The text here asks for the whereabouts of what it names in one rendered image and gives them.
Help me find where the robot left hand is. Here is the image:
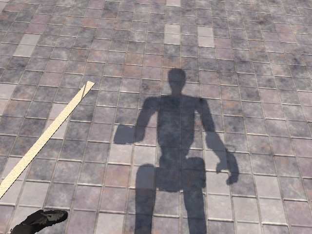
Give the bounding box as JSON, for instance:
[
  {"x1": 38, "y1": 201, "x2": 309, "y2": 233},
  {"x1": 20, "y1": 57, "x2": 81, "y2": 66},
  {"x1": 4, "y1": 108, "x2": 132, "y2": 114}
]
[{"x1": 10, "y1": 210, "x2": 68, "y2": 234}]

